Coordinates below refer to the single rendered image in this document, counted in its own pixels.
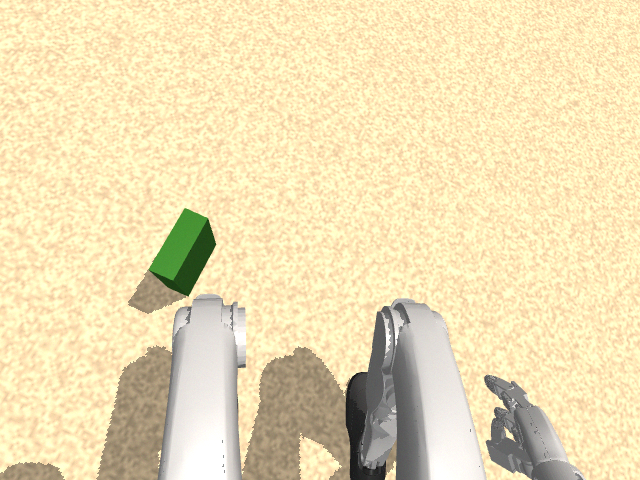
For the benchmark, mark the right robot hand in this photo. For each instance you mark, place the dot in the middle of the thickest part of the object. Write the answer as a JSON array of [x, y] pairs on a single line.
[[536, 438]]

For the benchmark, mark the right robot foot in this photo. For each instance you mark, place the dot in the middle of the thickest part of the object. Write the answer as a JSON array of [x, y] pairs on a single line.
[[356, 410]]

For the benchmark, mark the carton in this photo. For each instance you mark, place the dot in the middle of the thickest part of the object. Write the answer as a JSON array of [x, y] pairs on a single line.
[[185, 252]]

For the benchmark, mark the right robot arm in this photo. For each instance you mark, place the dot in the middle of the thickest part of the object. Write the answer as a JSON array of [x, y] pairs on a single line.
[[556, 470]]

